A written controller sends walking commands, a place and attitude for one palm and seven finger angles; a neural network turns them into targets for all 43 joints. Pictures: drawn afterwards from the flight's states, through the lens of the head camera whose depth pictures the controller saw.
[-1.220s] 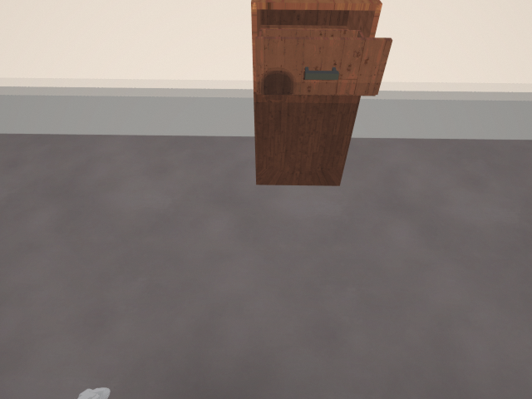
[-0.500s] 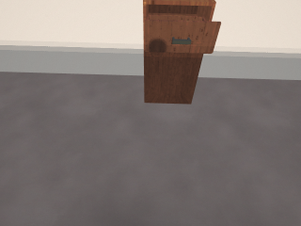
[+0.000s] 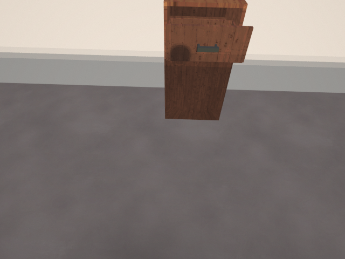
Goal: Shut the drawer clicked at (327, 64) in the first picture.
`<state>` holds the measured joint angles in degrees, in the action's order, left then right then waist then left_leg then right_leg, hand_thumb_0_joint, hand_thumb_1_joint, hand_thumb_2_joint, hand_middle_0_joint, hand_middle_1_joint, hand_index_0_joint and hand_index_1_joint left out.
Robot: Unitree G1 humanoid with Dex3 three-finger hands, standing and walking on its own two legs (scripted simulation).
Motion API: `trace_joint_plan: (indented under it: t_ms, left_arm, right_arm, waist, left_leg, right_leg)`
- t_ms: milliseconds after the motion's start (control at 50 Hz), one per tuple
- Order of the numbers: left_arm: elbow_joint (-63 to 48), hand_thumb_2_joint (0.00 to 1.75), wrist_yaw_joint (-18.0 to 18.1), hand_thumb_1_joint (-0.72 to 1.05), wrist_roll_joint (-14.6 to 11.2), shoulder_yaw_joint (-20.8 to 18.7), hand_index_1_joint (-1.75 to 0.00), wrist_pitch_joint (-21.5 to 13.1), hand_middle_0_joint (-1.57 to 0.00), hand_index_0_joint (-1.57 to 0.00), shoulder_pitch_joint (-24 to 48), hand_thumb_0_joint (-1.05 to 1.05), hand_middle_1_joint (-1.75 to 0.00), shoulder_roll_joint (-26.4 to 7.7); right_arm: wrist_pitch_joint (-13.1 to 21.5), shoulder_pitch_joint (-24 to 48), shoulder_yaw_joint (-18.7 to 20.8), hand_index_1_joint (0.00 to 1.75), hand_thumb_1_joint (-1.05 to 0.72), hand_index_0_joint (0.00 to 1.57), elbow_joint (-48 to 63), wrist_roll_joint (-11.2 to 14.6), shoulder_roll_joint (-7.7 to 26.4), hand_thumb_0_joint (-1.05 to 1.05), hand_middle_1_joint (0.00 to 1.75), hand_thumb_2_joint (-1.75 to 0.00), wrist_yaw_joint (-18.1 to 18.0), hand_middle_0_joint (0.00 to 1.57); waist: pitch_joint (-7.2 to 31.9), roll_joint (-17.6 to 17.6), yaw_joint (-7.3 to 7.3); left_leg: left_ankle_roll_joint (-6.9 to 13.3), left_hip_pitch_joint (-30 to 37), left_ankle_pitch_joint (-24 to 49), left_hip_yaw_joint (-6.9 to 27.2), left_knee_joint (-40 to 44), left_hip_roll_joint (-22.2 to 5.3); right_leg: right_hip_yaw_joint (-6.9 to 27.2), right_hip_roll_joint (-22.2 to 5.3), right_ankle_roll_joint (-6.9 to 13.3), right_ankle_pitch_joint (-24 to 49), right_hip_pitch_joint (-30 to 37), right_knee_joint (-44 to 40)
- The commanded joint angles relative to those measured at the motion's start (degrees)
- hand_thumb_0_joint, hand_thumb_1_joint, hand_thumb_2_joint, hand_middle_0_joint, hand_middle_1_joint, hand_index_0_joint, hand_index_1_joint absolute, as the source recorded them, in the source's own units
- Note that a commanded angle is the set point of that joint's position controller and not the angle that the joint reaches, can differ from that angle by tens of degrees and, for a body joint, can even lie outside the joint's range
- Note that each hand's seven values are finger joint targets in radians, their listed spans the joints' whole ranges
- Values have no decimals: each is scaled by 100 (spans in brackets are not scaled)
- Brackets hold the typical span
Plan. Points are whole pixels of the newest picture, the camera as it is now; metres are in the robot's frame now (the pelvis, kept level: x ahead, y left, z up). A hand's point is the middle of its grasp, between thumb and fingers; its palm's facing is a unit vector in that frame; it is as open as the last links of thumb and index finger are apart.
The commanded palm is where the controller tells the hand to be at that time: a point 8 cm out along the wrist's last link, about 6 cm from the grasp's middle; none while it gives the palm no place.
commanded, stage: look at it before walking up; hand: left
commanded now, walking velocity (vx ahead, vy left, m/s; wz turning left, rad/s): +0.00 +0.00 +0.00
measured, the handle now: (207, 47) +1.06 -0.11 +0.01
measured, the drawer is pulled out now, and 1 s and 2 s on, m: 0.27 0.27 0.27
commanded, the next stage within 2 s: walk to a spot facing it in 0.22 s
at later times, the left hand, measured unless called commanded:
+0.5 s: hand out of the picture +0.07 +0.24 -0.16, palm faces -0.05 -0.94 -0.33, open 7.4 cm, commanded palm none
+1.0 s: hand out of the picture +0.04 +0.14 -0.16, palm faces -0.20 -0.96 -0.21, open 7.4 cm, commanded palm none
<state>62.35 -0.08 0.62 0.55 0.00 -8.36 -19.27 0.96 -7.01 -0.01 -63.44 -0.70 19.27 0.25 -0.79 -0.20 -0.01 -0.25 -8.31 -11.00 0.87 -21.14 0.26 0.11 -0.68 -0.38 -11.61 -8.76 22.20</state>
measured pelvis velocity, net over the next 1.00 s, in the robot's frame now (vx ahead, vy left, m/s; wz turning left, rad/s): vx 0.04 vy -0.04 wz -0.30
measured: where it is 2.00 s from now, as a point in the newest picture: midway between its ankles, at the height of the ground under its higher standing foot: (179, 240)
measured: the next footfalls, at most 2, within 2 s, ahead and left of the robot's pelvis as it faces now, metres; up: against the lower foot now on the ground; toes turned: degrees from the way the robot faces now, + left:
left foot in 1.28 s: +0.31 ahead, +0.04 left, +0.00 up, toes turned -23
right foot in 1.94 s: +0.42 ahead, -0.16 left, +0.00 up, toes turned -58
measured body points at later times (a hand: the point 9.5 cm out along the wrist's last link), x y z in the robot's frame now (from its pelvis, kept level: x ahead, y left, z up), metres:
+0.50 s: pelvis +0.00 +0.00 +0.00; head +0.00 -0.01 +0.45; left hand +0.07 +0.29 -0.14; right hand +0.08 -0.29 -0.14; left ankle +0.01 +0.12 -0.75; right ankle +0.01 -0.12 -0.75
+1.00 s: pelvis +0.04 -0.04 +0.00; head +0.06 -0.07 +0.45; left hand +0.05 +0.19 -0.14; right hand +0.05 -0.31 -0.15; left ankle +0.10 +0.11 -0.66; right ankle -0.01 -0.11 -0.75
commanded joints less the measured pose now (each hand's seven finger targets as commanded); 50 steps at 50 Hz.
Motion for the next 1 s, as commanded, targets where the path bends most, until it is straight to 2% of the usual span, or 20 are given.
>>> trace_joint_plan:
  t_ms: [0,340,400,460,520,560,580,600,640,660,680,700,720,740,760,780,800,840,880,980]
  left_arm:
    - [-361,90,62,90,7,-248,-30,-157,-20,-20,204,0,-30,-1209]
    - [-371,90,57,90,1,-271,-30,-135,-20,-20,212,0,-30,-1233]
    - [-371,90,85,90,0,-202,-30,51,-20,-20,-110,0,-30,-630]
    - [-559,90,64,90,24,-259,-30,165,-20,-20,-239,0,-30,-618]
    - [-804,90,19,90,43,-326,-30,227,-20,-20,-288,0,-30,-534]
    - [-893,90,-13,90,40,-353,-30,256,-20,-20,-428,0,-30,-422]
    - [-945,90,-25,90,46,-379,-30,278,-20,-20,-511,0,-30,-326]
    - [-975,90,-48,90,49,-403,-30,286,-20,-20,-615,0,-30,-248]
    - [-1000,90,-121,90,55,-460,-30,275,-20,-20,-931,0,-30,-168]
    - [-909,90,-147,90,88,-488,-30,247,-20,-20,-1305,0,-30,-169]
    - [-797,90,-131,90,130,-564,-30,177,-20,-20,-1795,0,-30,-358]
    - [-834,90,-24,90,194,-672,-30,70,-20,-20,-2028,0,-30,-1011]
    - [-934,90,82,90,79,-648,-30,53,-20,-20,-2034,0,-30,-973]
    - [-1044,90,86,90,67,-642,-30,-3,-20,-20,-1552,0,-30,-783]
    - [-1090,90,85,90,51,-609,-30,-50,-20,-20,-1338,0,-30,-589]
    - [-1126,90,60,90,43,-550,-30,-115,-20,-20,-1161,0,-30,-415]
    - [-1118,90,39,90,29,-523,-30,-183,-20,-20,-1197,0,-30,-265]
    - [-1012,90,21,90,16,-524,-30,-268,-20,-20,-1507,0,-30,-178]
    - [-922,90,27,90,27,-543,-30,-324,-20,-20,-1713,0,-30,-135]
    - [-720,90,42,90,58,-538,-30,-373,-20,-20,-2215,0,-30,21]
  right_arm:
    - [126,267,208,30,-90,20,354,25,1189,0,30,-90,-87,20]
    - [127,253,211,30,-90,20,333,20,1226,0,30,-90,-129,20]
    - [16,-108,130,30,-90,20,325,11,551,0,30,-90,-166,20]
    - [-81,-246,227,30,-90,20,527,7,594,0,30,-90,-203,20]
    - [-119,-233,344,30,-90,20,762,-5,713,0,30,-90,-219,20]
    - [-116,-161,414,30,-90,20,902,-2,778,0,30,-90,-216,20]
    - [-100,-108,455,30,-90,20,967,-5,778,0,30,-90,-211,20]
    - [-87,-92,461,30,-90,20,1009,-19,767,0,30,-90,-194,20]
    - [-88,165,490,30,-90,20,1144,-42,748,0,30,-90,-163,20]
    - [-113,290,492,30,-90,20,1185,-49,725,0,30,-90,-137,20]
    - [-174,398,461,30,-90,20,1259,-35,473,0,30,-90,-109,20]
    - [-188,382,338,30,-90,20,1529,0,-99,0,30,-90,-60,20]
    - [-147,731,379,30,-90,20,1704,-53,176,0,30,-90,-47,20]
    - [-123,493,441,30,-90,20,1596,-43,253,0,30,-90,-8,20]
    - [-84,316,467,30,-90,20,1454,-43,226,0,30,-90,6,20]
    - [-57,110,476,30,-90,20,1353,-68,209,0,30,-90,29,20]
    - [-42,-23,481,30,-90,20,1282,-85,134,0,30,-90,41,20]
    - [-20,-128,471,30,-90,20,1238,-92,-6,0,30,-90,46,20]
    - [4,-112,471,30,-90,20,1272,-87,-95,0,30,-90,45,20]
    - [71,246,444,30,-90,20,1456,-88,-209,0,30,-90,23,20]
  waist:
    - [255,1,-22]
    - [300,-5,-9]
    - [210,9,15]
    - [39,-18,30]
    - [-8,308,12]
    - [14,669,-48]
    - [29,952,-91]
    - [122,1044,-119]
    - [141,978,-318]
    - [174,679,-541]
    - [-10,-378,-804]
    - [-362,-2543,-813]
    - [-763,-1726,-783]
    - [-881,-1399,-445]
    - [-837,-915,-290]
    - [-686,-569,-129]
    - [-513,-465,-85]
    - [-201,-394,-112]
    - [-128,-436,-135]
    - [-62,-605,-320]
  left_leg:
    - [173,21,652,541,332,-677]
    - [147,260,897,411,274,-748]
    - [48,238,928,120,-31,-788]
    - [83,153,578,50,-172,-897]
    - [256,3,262,209,-73,-1222]
    - [527,-159,454,409,68,-1634]
    - [728,-242,749,460,133,-1883]
    - [887,-295,603,487,197,-2073]
    - [799,-833,-713,263,1,-2087]
    - [577,-1378,-1599,40,-501,-1835]
    - [151,-2185,-2409,-490,-1957,-1166]
    - [-292,-3639,-2898,-920,-4207,-86]
    - [-173,-3594,-2223,24,-4555,-265]
    - [-107,-3387,-1407,182,-4589,-477]
    - [-121,-3200,-1063,99,-4661,-559]
    - [-172,-3001,-624,111,-4602,-618]
    - [-220,-2900,-317,65,-4497,-622]
    - [-290,-2898,-61,-15,-4388,-595]
    - [-343,-3115,54,-23,-4293,-610]
    - [-433,-3523,20,-53,-3939,-633]
  right_leg:
    - [553,-650,186,503,32,-436]
    - [640,-603,218,1002,31,-385]
    - [706,-563,142,1343,-270,-33]
    - [789,-425,145,1186,-736,300]
    - [651,-146,83,803,-1082,920]
    - [360,23,19,93,-1164,1708]
    - [178,77,-35,-798,-1220,2252]
    - [35,38,-61,-1446,-1145,2597]
    - [53,-158,-15,-1576,-557,2269]
    - [-59,-50,20,-1265,49,1750]
    - [747,-345,182,-1647,509,566]
    - [3726,-1814,710,-2798,400,-1206]
    - [4245,-1997,897,-2962,-329,-1815]
    - [3801,-1689,789,-3279,-607,-1861]
    - [3597,-1547,707,-3075,-706,-1695]
    - [3052,-1317,721,-2539,-675,-1478]
    - [2624,-1143,734,-1940,-511,-1366]
    - [2247,-962,813,-1150,-116,-1174]
    - [2154,-948,880,-664,204,-1113]
    - [2276,-944,1014,127,813,-937]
